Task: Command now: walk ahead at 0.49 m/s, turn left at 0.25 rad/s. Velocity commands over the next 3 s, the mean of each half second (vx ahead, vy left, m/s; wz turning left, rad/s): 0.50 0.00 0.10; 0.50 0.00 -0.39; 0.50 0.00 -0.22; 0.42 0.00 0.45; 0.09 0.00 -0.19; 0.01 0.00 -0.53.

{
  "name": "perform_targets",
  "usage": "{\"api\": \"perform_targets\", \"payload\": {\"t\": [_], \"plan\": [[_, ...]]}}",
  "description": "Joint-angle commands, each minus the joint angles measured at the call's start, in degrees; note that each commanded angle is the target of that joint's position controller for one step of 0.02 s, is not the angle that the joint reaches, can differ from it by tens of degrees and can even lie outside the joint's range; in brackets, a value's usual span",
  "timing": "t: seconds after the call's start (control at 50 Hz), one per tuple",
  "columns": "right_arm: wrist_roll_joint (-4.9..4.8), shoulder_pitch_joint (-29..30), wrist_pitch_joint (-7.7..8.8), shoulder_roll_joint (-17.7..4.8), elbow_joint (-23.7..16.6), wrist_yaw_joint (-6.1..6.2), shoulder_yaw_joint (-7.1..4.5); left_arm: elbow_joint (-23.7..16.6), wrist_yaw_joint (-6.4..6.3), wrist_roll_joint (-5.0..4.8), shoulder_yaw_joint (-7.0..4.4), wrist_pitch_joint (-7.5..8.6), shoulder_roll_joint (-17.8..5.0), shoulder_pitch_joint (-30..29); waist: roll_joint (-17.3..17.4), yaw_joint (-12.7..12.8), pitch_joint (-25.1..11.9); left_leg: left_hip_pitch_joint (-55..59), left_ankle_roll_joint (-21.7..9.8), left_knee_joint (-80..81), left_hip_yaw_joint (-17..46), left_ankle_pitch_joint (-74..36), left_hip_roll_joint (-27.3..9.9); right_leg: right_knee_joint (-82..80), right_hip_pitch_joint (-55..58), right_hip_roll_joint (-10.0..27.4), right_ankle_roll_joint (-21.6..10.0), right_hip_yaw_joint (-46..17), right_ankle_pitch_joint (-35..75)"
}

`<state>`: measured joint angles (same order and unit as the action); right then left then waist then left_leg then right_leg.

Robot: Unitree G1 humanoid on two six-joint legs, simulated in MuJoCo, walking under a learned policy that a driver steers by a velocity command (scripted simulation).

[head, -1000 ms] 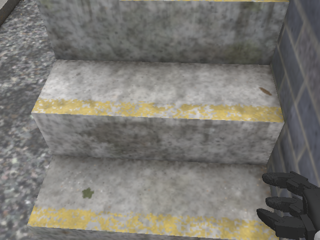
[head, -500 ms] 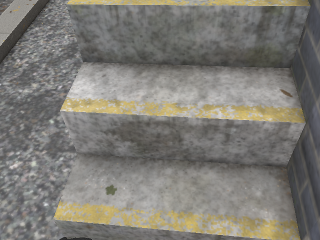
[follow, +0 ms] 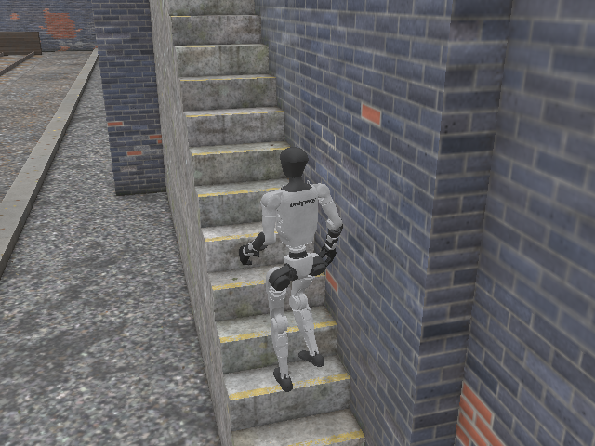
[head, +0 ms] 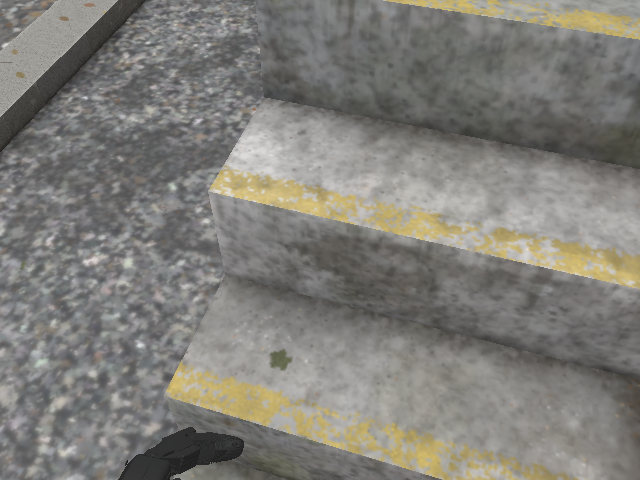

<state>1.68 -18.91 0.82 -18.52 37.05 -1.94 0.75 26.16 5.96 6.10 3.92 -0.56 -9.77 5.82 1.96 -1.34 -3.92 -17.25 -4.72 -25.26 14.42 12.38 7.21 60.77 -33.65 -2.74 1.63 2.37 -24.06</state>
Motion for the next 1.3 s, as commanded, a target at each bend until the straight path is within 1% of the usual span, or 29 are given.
{"api": "perform_targets", "payload": {"t": [0.02,0.06,0.08,0.1,0.16,0.24,0.34,0.42,0.44,0.48,0.5,0.54,0.58,0.64,0.72,0.86,0.92,0.98,1.0,1.04,1.06,1.1,1.12,1.16,1.18,1.2,1.22,1.26,1.3], "plan": [[-0.60,15.3,-1.89,-7.6,-7.4,0.12,-2.35,4.4,1.67,1.21,-1.58,-3.20,-3.1,16.7,-0.8,10.9,-8.6,3.6,-10.8,-8.2,6.4,-54.2,-8.4,-41.6,21.9,0.0,-2.4,0.3,19.2],[1.33,1.8,-3.18,1.3,-2.9,-1.27,0.02,7.4,2.92,0.61,-0.86,-3.32,-0.8,17.3,-5.1,2.0,-10.8,-4.7,-5.4,-23.7,1.3,-36.4,-5.4,-41.9,35.9,8.8,-8.2,-5.0,49.7],[2.06,-7.7,-3.08,4.9,-2.2,-2.10,0.91,8.6,3.06,-0.97,-1.67,-2.13,-4.3,16.5,-19.2,-5.7,-13.9,-22.5,3.1,-42.9,-3.9,11.8,0.9,-28.9,48.6,24.0,-20.6,-17.7,95.2],[2.95,-11.5,-2.58,-1.8,1.3,-2.60,-1.47,6.6,2.31,-1.75,-3.55,-1.30,-6.4,14.5,-13.2,-3.2,-16.6,-22.9,7.1,-62.7,-4.6,17.4,-4.3,-29.4,41.5,30.8,-24.1,-22.9,81.6],[0.78,14.6,-1.10,-3.1,-7.4,-0.77,-2.66,8.4,0.12,-2.43,-4.89,1.66,-8.6,15.2,-3.8,6.4,-2.0,-48.6,9.1,-84.2,-5.5,18.0,-2.8,-43.8,36.4,21.9,-23.9,-24.1,25.1],[1.53,11.3,0.01,-1.3,-4.5,-2.02,-2.57,7.4,-0.81,-3.38,-1.58,5.58,-1.7,11.3,-4.1,1.2,-2.4,-38.9,10.9,-75.1,-8.6,8.9,-11.0,-41.8,28.7,14.8,-17.8,-13.2,34.1],[2.41,16.7,-2.36,0.9,-3.1,-7.20,-1.39,7.1,-2.58,-5.37,-4.90,7.45,-11.7,11.1,-10.7,3.3,3.7,-6.9,13.5,-36.4,-27.0,8.3,-10.7,-47.4,9.9,8.9,-16.5,-7.0,38.9],[-0.84,9.1,-2.07,1.0,-4.8,-3.07,-1.21,7.3,1.86,-2.64,-6.44,5.37,-15.7,11.5,-12.0,-0.3,-0.2,-4.4,9.8,-10.0,-21.1,0.9,-9.3,-34.8,33.7,22.5,-20.9,-13.4,88.4],[-1.17,15.9,-3.52,5.1,-4.0,-1.29,-1.11,11.8,-6.58,-7.41,-6.92,5.25,-11.7,12.2,-20.8,1.3,0.7,-8.8,5.9,-3.6,-21.3,9.7,-1.5,-31.1,37.3,11.2,-10.7,-5.9,79.4],[-0.36,6.9,-2.17,5.7,-1.5,0.89,-1.22,11.2,-9.30,-8.24,-5.43,4.40,-8.3,9.5,-22.3,-1.1,-0.6,4.6,2.7,12.3,-19.8,-8.9,-4.4,-22.8,30.9,7.8,-8.2,-6.6,68.5],[-2.33,3.3,-0.31,-3.1,-1.7,0.68,-2.24,8.1,-0.93,4.04,-4.72,2.01,-9.4,14.9,3.2,0.5,-7.7,17.4,-1.1,4.4,-17.9,-43.9,-9.2,-15.5,24.0,8.5,-11.0,-8.1,60.7],[-3.04,0.8,1.57,-7.4,1.4,-1.64,-4.43,8.6,3.46,0.10,-2.90,2.91,-3.2,22.0,18.3,4.4,-11.2,20.5,-21.0,0.7,0.3,-88.2,-32.7,23.4,10.7,-1.2,-1.1,-3.0,-9.8],[2.85,1.0,0.38,-12.9,2.9,-4.80,-8.15,2.4,1.36,-3.05,-4.18,4.34,-7.3,11.8,6.3,0.9,-1.9,14.4,-19.9,4.0,-1.9,-61.4,-36.0,65.6,-12.4,-2.3,-0.7,-4.0,-28.2],[3.01,7.0,1.47,-2.3,3.5,-5.34,-3.45,-2.1,-0.38,-3.47,-1.49,3.82,-2.3,3.9,-1.7,2.5,0.2,15.0,-12.0,7.3,-7.4,-37.3,-33.3,69.9,-26.9,1.9,-1.5,-7.5,-24.6],[4.61,-6.3,4.50,-7.4,9.1,0.33,-4.31,-1.1,2.01,-4.31,-0.57,3.78,-2.3,6.5,6.2,-2.3,2.3,18.6,-6.7,10.2,-11.6,-6.6,-28.2,73.1,-40.4,-0.8,-3.3,-2.4,-15.9],[6.39,-5.8,4.81,-11.2,14.7,-0.72,-4.10,-7.3,0.34,-5.25,0.14,0.03,-2.3,-3.8,7.3,4.7,6.3,5.7,-6.4,26.1,-13.7,13.3,-33.9,60.2,-48.1,4.9,-9.9,0.6,-17.3],[3.54,6.0,4.99,-20.3,14.1,-3.38,-5.18,-7.8,1.15,-7.94,-1.22,-2.58,-7.6,3.0,15.1,13.2,3.7,-7.9,-7.6,29.5,-21.7,-19.2,-32.1,49.5,-19.6,-0.6,-6.4,6.2,-16.2],[4.30,10.6,3.27,-24.1,12.4,-2.99,-6.44,-3.7,2.00,-8.17,-1.93,-1.67,-8.7,10.6,17.1,15.8,-7.5,15.1,-12.9,10.5,-21.7,-82.8,-32.3,23.9,-17.5,-9.8,-1.7,10.3,-15.0],[7.48,9.0,1.08,-25.7,13.7,-3.82,-7.23,-2.5,0.92,-9.00,-2.44,-1.82,-7.3,16.0,18.5,19.4,-10.3,19.0,-12.0,1.3,-20.5,-95.8,-32.7,10.0,-14.7,-9.7,-4.3,5.0,-3.1],[7.01,4.2,-3.01,-17.2,17.8,-3.27,-7.71,3.3,-0.24,-4.43,-4.16,-2.60,-5.9,24.5,6.8,20.1,-14.3,7.5,-8.1,-26.9,-20.6,-63.9,-26.9,-21.9,0.4,-10.7,-9.0,-8.3,11.9],[7.82,-1.4,-3.49,-5.3,14.2,-6.40,-3.99,12.2,-2.25,-2.22,-6.96,-1.77,-15.7,32.5,-12.7,9.6,-13.7,-25.2,-2.0,-48.3,-14.9,-29.2,-17.4,-16.9,14.0,-2.5,-17.2,-35.1,12.1],[3.01,5.5,-2.24,-5.5,11.5,-5.63,-3.77,17.2,1.35,-4.92,-8.08,0.17,-15.5,34.0,-27.9,7.4,-10.0,-31.1,0.6,-74.8,-3.2,-19.0,-9.6,-17.9,6.7,1.8,-18.9,-28.9,8.0],[2.31,2.2,-1.34,-2.5,11.0,-3.47,-3.33,18.2,2.44,-7.73,-7.09,1.47,-10.4,23.5,-29.0,0.9,-11.2,-38.4,1.5,-81.7,-4.3,-12.4,-9.2,-13.6,12.2,1.2,-19.6,-21.3,15.5],[2.64,1.1,-1.31,-0.5,9.1,0.01,-3.75,16.8,2.85,-7.06,-4.04,3.11,-1.3,8.9,-16.7,-2.8,-10.3,-38.9,3.1,-83.7,-5.2,-4.7,-8.9,-12.2,8.9,2.9,-18.1,-17.9,13.8],[2.24,1.6,-2.91,4.3,8.6,-1.53,-2.88,14.8,-8.24,-7.16,-5.73,3.57,-5.1,1.7,-6.1,-8.6,-11.9,-24.5,6.9,-84.2,-12.9,-10.9,-3.5,-19.5,7.8,3.7,-12.7,-29.8,-3.8],[1.36,5.0,-4.35,3.2,8.2,-0.96,-3.51,15.8,-11.52,-6.64,-5.68,4.23,-6.2,3.9,-3.0,-5.3,-6.4,-27.8,7.4,-87.5,-10.6,-11.7,-3.6,-20.3,5.7,7.8,-12.6,-33.3,-9.0],[-2.95,3.7,-2.26,-1.8,8.0,0.84,-3.42,15.3,-1.85,-4.14,-3.81,4.42,-5.0,0.0,-18.8,-1.2,2.1,-37.7,4.2,-88.0,-0.7,1.1,-6.6,-12.8,-4.9,4.9,-12.1,-16.7,-2.3],[-0.75,4.6,-2.02,-3.5,5.3,2.96,-4.10,18.7,2.30,-5.51,-3.00,5.15,-2.4,9.5,-4.7,0.4,1.0,-42.1,4.5,-79.1,-1.6,4.1,-7.2,-13.6,-1.3,8.8,-12.5,-20.6,5.4],[-0.69,2.2,-1.54,-3.4,8.0,3.05,-4.48,17.7,3.18,-6.09,-3.65,5.51,-3.2,8.1,-5.5,0.7,0.7,-42.3,6.9,-77.3,-3.5,0.9,-9.3,-19.2,-1.5,13.3,-13.8,-23.7,-2.6]]}}
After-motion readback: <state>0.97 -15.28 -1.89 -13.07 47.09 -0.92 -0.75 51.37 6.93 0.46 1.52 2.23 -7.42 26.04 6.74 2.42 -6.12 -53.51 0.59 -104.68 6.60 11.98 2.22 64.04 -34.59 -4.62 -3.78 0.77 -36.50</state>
